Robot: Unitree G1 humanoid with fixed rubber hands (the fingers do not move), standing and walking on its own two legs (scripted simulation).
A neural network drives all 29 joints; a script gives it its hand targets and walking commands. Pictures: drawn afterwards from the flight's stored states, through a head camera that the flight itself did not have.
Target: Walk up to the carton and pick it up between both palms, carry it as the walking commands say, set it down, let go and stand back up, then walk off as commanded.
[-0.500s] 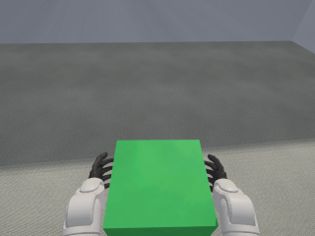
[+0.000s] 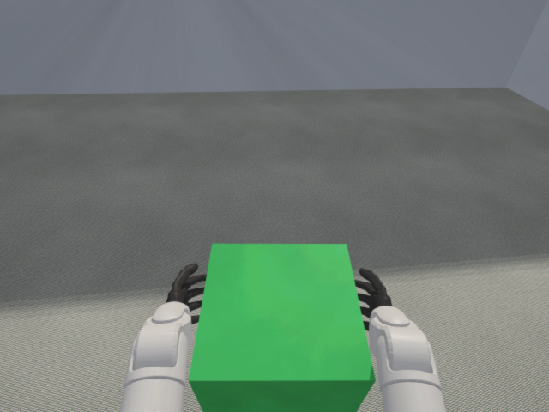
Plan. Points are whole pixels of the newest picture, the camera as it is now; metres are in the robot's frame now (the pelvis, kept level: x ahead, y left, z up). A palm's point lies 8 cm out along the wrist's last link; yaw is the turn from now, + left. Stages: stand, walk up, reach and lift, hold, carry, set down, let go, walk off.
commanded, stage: set down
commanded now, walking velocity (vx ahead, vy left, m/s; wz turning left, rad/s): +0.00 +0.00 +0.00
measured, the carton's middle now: (278, 342) +0.27 -0.02 -0.02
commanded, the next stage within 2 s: none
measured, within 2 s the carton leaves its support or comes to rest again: neither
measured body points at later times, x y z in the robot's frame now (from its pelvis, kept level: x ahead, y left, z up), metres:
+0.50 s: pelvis +0.00 -0.02 -0.02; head +0.05 -0.01 +0.43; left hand +0.31 +0.13 -0.06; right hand +0.31 -0.18 -0.06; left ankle +0.04 +0.10 -0.74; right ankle +0.03 -0.12 -0.74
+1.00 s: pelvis -0.04 +0.00 -0.10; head +0.13 +0.00 +0.32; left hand +0.35 +0.13 -0.16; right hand +0.34 -0.17 -0.16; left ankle +0.04 +0.10 -0.74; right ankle +0.03 -0.12 -0.74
